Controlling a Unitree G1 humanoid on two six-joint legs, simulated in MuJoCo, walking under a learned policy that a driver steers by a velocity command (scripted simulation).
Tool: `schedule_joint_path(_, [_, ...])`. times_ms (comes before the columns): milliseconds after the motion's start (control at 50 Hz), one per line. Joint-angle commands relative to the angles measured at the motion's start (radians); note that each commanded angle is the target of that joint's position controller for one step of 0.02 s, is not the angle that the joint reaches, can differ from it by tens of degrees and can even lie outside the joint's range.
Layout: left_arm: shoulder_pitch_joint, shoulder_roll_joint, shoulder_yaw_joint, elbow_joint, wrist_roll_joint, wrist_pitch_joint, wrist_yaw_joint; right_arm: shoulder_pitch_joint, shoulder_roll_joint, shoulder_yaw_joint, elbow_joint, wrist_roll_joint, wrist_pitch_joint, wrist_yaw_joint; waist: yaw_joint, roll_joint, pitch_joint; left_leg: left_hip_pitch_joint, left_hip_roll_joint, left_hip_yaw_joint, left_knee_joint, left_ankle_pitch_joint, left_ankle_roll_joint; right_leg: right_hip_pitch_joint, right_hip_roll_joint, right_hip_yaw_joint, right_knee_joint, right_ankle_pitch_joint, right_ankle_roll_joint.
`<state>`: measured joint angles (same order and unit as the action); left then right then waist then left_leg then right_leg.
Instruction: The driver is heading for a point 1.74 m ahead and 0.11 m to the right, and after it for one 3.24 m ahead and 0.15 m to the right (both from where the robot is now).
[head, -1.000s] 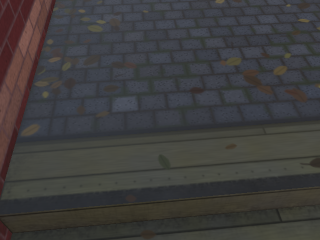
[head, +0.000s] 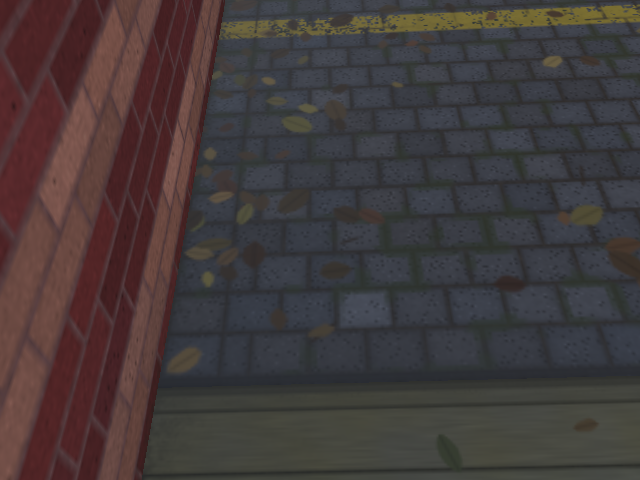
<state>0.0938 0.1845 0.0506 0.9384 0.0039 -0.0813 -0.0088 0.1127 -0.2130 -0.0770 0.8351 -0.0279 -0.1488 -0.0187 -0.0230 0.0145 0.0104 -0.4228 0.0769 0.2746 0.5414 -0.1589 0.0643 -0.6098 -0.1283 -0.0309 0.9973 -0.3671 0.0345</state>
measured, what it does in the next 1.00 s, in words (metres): walks ahead: right foot, then left foot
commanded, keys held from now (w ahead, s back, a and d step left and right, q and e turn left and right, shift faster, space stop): e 0.30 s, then no key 0.14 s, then q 0.56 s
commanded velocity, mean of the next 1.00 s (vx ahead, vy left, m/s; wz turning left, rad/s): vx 0.00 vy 0.00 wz -0.08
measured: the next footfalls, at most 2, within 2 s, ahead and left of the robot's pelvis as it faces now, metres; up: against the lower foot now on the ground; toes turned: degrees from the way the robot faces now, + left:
right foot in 0.10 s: +0.10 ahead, -0.16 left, +0.00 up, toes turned -9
left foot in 0.54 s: +0.11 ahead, +0.10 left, +0.00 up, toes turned -16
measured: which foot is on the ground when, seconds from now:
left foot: down 0.00-0.12, up 0.14-0.52, down 0.54-0.92, up 0.94-1.00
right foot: up 0.00-0.08, down 0.10-1.00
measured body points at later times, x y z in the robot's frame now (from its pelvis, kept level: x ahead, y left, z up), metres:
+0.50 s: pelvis +0.03 -0.04 +0.00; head +0.05 -0.06 +0.45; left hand +0.25 +0.17 -0.08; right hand +0.13 -0.34 -0.09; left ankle +0.07 +0.11 -0.69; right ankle +0.05 -0.16 -0.72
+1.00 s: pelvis +0.08 -0.07 +0.01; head +0.13 -0.07 +0.46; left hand +0.33 +0.20 -0.04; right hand +0.23 -0.34 -0.09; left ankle +0.04 +0.09 -0.65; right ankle +0.07 -0.15 -0.72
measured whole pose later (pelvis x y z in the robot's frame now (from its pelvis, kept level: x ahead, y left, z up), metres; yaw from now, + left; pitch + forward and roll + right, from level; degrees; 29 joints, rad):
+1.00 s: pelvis +0.08 -0.07 +0.01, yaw -2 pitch +4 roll +0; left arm 0.02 0.29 0.09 0.61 0.05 -0.10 0.05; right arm 0.18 -0.29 -0.04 0.68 -0.01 -0.06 0.03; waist -0.01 0.00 0.01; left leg -0.50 -0.06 -0.16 1.08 -0.56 -0.08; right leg -0.30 0.00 -0.13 0.52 -0.29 -0.07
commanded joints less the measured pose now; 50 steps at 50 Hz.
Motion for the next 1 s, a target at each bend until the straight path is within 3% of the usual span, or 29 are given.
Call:
schedule_joint_path(20, [-0.008, 0.063, 0.022, -0.082, -0.006, -0.015, -0.02, -0.038, -0.11, -0.032, -0.107, -0.005, -0.022, -0.006, 0.011, 0.048, -0.091, 0.203, 0.258, -0.237, -0.293, -0.16, 0.111, 0.043, -0.017, 0.026, -0.057, -0.051, -0.031])
schedule_joint_path(40, [-0.013, 0.085, 0.028, -0.086, -0.019, -0.011, -0.008, 0.001, -0.122, -0.036, -0.102, -0.015, 0.012, -0.01, 0.008, -0.017, -0.086, 0.304, 0.248, -0.244, -0.29, -0.23, 0.101, 0.014, -0.008, 0.065, -0.314, 0.046, -0.017])
schedule_joint_path(80, [-0.002, 0.101, 0.038, -0.058, -0.011, -0.022, -0.012, 0.011, -0.188, -0.056, -0.103, 0.024, 0.075, 0.011, 0.018, -0.028, -0.065, 0.327, 0.248, -0.244, -0.238, -0.262, 0.106, 0.153, 0.057, 0.01, -0.65, 0.246, -0.009])
schedule_joint_path(100, [0.01, 0.103, 0.052, -0.059, 0.005, -0.033, -0.017, 0.006, -0.152, -0.047, -0.107, 0.032, 0.086, 0.033, 0.016, -0.011, -0.1, 0.234, 0.216, -0.203, -0.157, -0.292, 0.105, 0.327, 0.109, -0.042, -0.577, 0.208, -0.036])
schedule_joint_path(120, [-0.037, 0.207, 0.092, -0.084, -0.023, -0.058, 0.0, -0.003, -0.05, -0.021, -0.176, 0.039, 0.053, 0.029, 0.009, -0.212, -0.073, 0.13, 0.11, -0.095, -0.052, -0.261, 0.038, 0.285, -0.018, 0.158, -0.566, 0.083, -0.192])
schedule_joint_path(140, [0.08, 0.248, 0.112, -0.054, -0.043, -0.053, 0.023, -0.139, -0.052, -0.015, -0.208, 0.034, 0.039, 0.032, 0.087, -0.198, -0.069, 0.023, 0.02, -0.054, 0.054, -0.199, -0.016, 0.349, -0.053, 0.295, -0.684, -0.064, -0.273])
schedule_joint_path(160, [0.129, 0.279, 0.122, -0.061, -0.032, -0.057, 0.036, -0.247, -0.061, -0.011, -0.245, 0.02, 0.035, 0.032, 0.152, -0.228, -0.064, -0.146, -0.023, -0.136, 0.222, -0.255, -0.052, 0.443, -0.115, 0.437, -0.752, -0.138, -0.312])
schedule_joint_path(180, [0.065, 0.279, 0.116, -0.088, -0.016, -0.065, 0.043, -0.231, -0.046, -0.007, -0.248, 0.018, 0.037, 0.035, 0.119, -0.234, -0.096, -0.246, -0.02, -0.275, 0.407, -0.254, -0.071, 0.488, -0.136, 0.507, -0.758, -0.119, -0.316])
schedule_joint_path(200, [-0.003, 0.251, 0.103, -0.128, -0.016, -0.071, 0.038, -0.172, -0.082, -0.017, -0.226, 0.01, 0.041, 0.028, 0.072, -0.209, -0.111, -0.297, -0.035, -0.354, 0.536, -0.249, -0.082, 0.496, -0.123, 0.499, -0.743, -0.065, -0.3])
schedule_joint_path(220, [-0.036, 0.224, 0.092, -0.161, -0.032, -0.076, 0.03, -0.11, -0.136, -0.035, -0.207, 0.01, 0.038, 0.017, 0.045, -0.137, -0.124, -0.318, -0.049, -0.404, 0.649, -0.246, -0.1, 0.498, -0.114, 0.496, -0.727, -0.041, -0.285])
schedule_joint_path(240, [-0.003, 0.207, 0.078, -0.181, -0.03, -0.062, 0.038, -0.105, -0.142, -0.033, -0.217, 0.005, 0.038, 0.009, 0.042, -0.072, -0.13, -0.334, -0.061, -0.437, 0.633, -0.168, -0.106, 0.482, -0.074, 0.478, -0.705, -0.043, -0.274])
schedule_joint_path(320, [0.024, 0.212, 0.08, -0.258, 0.009, -0.024, 0.032, -0.031, -0.156, -0.023, -0.234, 0.012, 0.041, 0.006, 0.024, -0.071, -0.135, -0.306, -0.053, -0.444, 0.638, -0.103, -0.124, 0.464, -0.068, 0.492, -0.675, 0.102, -0.321])
schedule_joint_path(440, [0.047, 0.189, 0.056, -0.331, 0.006, -0.024, 0.028, 0.066, -0.132, 0.02, -0.251, 0.016, 0.068, 0.024, 0.029, -0.066, -0.11, -0.237, -0.015, -0.414, 0.448, -0.179, -0.148, 0.407, -0.044, 0.487, -0.649, 0.078, -0.275])
schedule_joint_path(480, [-0.068, 0.145, 0.026, -0.367, 0.002, -0.036, 0.007, 0.169, -0.112, 0.035, -0.208, 0.024, 0.065, 0.059, -0.021, -0.063, -0.109, -0.033, 0.027, -0.407, 0.31, -0.157, -0.17, 0.277, -0.013, 0.405, -0.59, 0.059, -0.186])
schedule_joint_path(500, [-0.13, 0.103, -0.006, -0.366, -0.021, -0.027, -0.019, 0.232, -0.06, 0.052, -0.184, 0.03, 0.067, 0.116, -0.068, -0.096, -0.081, 0.136, -0.008, -0.301, 0.258, -0.177, -0.178, 0.144, 0.052, 0.284, -0.543, 0.046, -0.125])
schedule_joint_path(520, [-0.075, 0.069, -0.025, -0.331, -0.041, -0.005, -0.059, 0.259, -0.039, 0.065, -0.162, 0.048, 0.064, 0.168, -0.064, -0.024, -0.04, 0.187, -0.038, -0.279, 0.03, -0.078, -0.167, 0.14, 0.094, 0.236, -0.502, -0.04, -0.089])
schedule_joint_path(540, [0.032, 0.063, -0.014, -0.28, -0.053, 0.015, -0.087, 0.245, -0.008, 0.084, -0.163, 0.042, 0.065, 0.191, -0.002, -0.072, -0.006, 0.193, -0.066, -0.287, -0.003, -0.056, -0.144, 0.147, 0.11, 0.216, -0.461, -0.084, -0.058])
schedule_joint_path(560, [0.136, 0.094, 0.001, -0.263, -0.048, 0.023, -0.099, 0.165, -0.074, 0.088, -0.213, 0.06, 0.053, 0.183, 0.095, 0.007, -0.03, 0.093, 0.013, -0.451, -0.073, -0.095, -0.053, 0.257, 0.114, 0.195, -0.408, -0.018, -0.01])
schedule_joint_path(580, [0.171, 0.127, 0.008, -0.25, -0.015, 0.011, -0.089, -0.008, -0.171, 0.065, -0.268, 0.068, 0.045, 0.175, 0.171, 0.059, -0.043, -0.002, 0.015, -0.499, -0.096, -0.194, -0.003, 0.348, 0.135, 0.123, -0.432, 0.085, 0.015])
schedule_joint_path(600, [0.07, 0.157, 0.009, -0.269, 0.019, -0.004, -0.066, 0.037, -0.214, 0.036, -0.235, 0.068, 0.044, 0.156, 0.101, 0.039, -0.03, -0.123, 0.001, -0.548, -0.151, -0.397, 0.016, 0.43, 0.143, 0.059, -0.376, 0.082, 0.024])
schedule_joint_path(680, [-0.155, 0.147, 0.008, -0.314, -0.011, -0.02, 0.002, 0.065, -0.162, 0.041, -0.234, 0.044, 0.024, 0.097, 0.014, 0.082, -0.053, 0.134, 0.043, -0.645, -0.115, -0.07, 0.067, 0.218, 0.109, 0.041, -0.325, 0.124, -0.004])
schedule_joint_path(720, [-0.176, 0.159, 0.019, -0.332, -0.017, -0.023, 0.03, 0.137, -0.165, 0.029, -0.229, 0.043, 0.027, 0.08, -0.001, 0.106, -0.099, 0.206, 0.074, -0.692, -0.07, 0.196, 0.126, 0.17, 0.101, 0.017, -0.265, 0.152, -0.008])
schedule_joint_path(800, [-0.181, 0.161, 0.041, -0.368, 0.004, -0.027, 0.069, 0.227, -0.204, 0.005, -0.188, 0.035, 0.034, 0.07, -0.02, 0.148, -0.112, 0.292, 0.167, -0.757, -0.107, 0.485, 0.242, 0.097, 0.116, -0.044, -0.196, -0.03, -0.011])
schedule_joint_path(860, [-0.148, 0.128, 0.036, -0.361, -0.008, -0.014, 0.074, 0.063, -0.221, -0.004, -0.203, 0.032, 0.062, 0.068, 0.036, 0.111, -0.103, 0.178, 0.086, -0.665, -0.08, 0.415, 0.168, 0.302, 0.15, -0.057, -0.464, 0.12, -0.03])
schedule_joint_path(900, [-0.082, 0.182, 0.064, -0.366, -0.016, -0.015, 0.063, 0.067, -0.168, 0.01, -0.202, 0.022, 0.093, 0.077, 0.053, 0.074, -0.196, 0.061, -0.016, -0.582, -0.021, 0.344, 0.076, 0.594, 0.119, -0.04, -0.551, 0.446, -0.102])
schedule_joint_path(920, [-0.037, 0.261, 0.085, -0.381, -0.001, -0.014, 0.069, 0.134, -0.081, 0.038, -0.227, 0.018, 0.091, 0.074, 0.032, -0.111, -0.298, -0.096, -0.115, -0.463, 0.117, 0.093, -0.043, 0.84, -0.026, 0.118, -0.465, 0.896, -0.267])
schedule_joint_path(940, [0.041, 0.288, 0.106, -0.371, 0.037, -0.018, 0.069, 0.1, -0.06, 0.051, -0.249, 0.023, 0.086, 0.077, 0.089, -0.2, -0.287, -0.269, -0.17, -0.411, 0.271, -0.331, -0.109, 0.924, -0.188, 0.263, -0.52, 1.055, -0.375])
schedule_joint_path(960, [0.142, 0.29, 0.111, -0.332, 0.058, -0.024, 0.072, 0.042, -0.092, 0.037, -0.254, 0.017, 0.079, 0.052, 0.145, -0.155, -0.251, -0.344, -0.165, -0.395, 0.603, -0.581, -0.161, 0.879, -0.277, 0.311, -0.569, 1.055, -0.411])
schedule_joint_path(1000, [-0.018, 0.182, 0.056, -0.375, 0.082, -0.022, 0.057, 0.134, -0.133, 0.022, -0.201, 0.005, 0.075, 0.023, 0.023, -0.088, -0.172, -0.306, -0.136, -0.411, 1.002, -0.449, -0.174, 0.586, -0.244, 0.161, -0.582, 0.997, -0.345])
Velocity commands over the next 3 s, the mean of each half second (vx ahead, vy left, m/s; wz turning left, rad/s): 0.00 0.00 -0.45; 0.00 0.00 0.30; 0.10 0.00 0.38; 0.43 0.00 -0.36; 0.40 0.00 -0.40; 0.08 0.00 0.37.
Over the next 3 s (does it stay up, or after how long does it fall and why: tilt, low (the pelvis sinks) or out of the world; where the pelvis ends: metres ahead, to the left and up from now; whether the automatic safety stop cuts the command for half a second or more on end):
stays up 0.80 -0.11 0.16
